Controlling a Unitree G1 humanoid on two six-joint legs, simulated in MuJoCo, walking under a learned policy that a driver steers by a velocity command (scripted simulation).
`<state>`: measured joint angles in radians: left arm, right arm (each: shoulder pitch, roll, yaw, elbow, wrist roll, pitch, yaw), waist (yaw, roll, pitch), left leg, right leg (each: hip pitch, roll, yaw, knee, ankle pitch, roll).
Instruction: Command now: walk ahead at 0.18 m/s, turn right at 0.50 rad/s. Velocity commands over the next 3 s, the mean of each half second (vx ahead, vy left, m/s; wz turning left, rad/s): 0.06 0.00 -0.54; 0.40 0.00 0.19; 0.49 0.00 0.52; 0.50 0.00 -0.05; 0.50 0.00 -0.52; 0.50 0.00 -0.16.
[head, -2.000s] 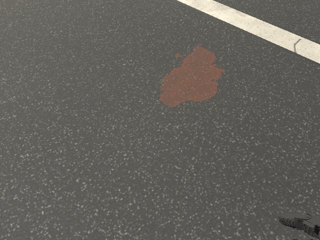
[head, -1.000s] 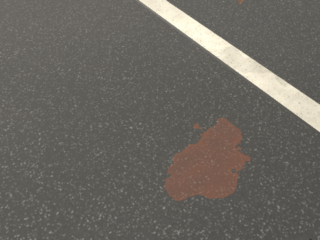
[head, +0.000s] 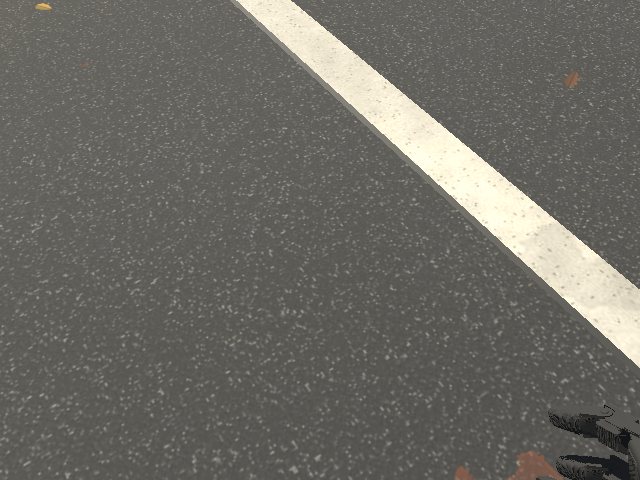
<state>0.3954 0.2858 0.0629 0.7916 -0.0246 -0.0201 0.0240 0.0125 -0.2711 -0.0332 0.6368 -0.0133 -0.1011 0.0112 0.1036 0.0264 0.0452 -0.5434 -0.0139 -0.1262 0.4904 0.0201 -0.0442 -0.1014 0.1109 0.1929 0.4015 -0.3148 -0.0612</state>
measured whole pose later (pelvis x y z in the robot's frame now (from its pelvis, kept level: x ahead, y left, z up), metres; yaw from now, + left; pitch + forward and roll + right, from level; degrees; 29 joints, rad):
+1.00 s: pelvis +0.23 -0.02 -0.03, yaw -7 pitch +2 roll +1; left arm 0.45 0.27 0.05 0.85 -0.01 -0.04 0.03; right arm 0.08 -0.26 -0.05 0.73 0.03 -0.05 0.08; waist 0.07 0.00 0.02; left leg -0.53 -0.02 0.09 0.58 -0.11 0.10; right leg 0.18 -0.07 -0.21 0.33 -0.49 0.04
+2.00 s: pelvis +0.79 +0.01 -0.01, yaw +5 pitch +2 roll +0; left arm 0.43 0.29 0.06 0.82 -0.03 -0.05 0.01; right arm 0.03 -0.25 -0.04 0.67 0.00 -0.10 0.02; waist 0.09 -0.02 0.01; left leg -0.42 0.00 -0.01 0.52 -0.16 0.01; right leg -0.19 0.02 0.11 0.76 -0.48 -0.01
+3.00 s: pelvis +1.39 -0.11 -0.03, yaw -16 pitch +1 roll -2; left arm 0.36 0.29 0.01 0.85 0.10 -0.11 -0.05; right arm 0.16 -0.29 0.00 0.76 -0.07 -0.12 0.05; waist 0.04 0.01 -0.01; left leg -0.52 0.01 0.04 0.72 -0.16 0.07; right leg 0.01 0.05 -0.01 0.59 -0.51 -0.05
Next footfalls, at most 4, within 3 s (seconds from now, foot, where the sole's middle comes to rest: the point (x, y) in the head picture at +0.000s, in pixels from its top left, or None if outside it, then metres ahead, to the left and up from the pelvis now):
0.04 left None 0.22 0.12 -0.78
0.48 right None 0.03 -0.10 -0.78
1.00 left None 0.41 0.05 -0.78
1.48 right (443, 363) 0.72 -0.15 -0.78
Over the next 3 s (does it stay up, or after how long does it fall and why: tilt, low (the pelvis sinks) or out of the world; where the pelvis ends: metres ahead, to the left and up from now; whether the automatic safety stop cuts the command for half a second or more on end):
stays up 1.39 -0.11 -0.03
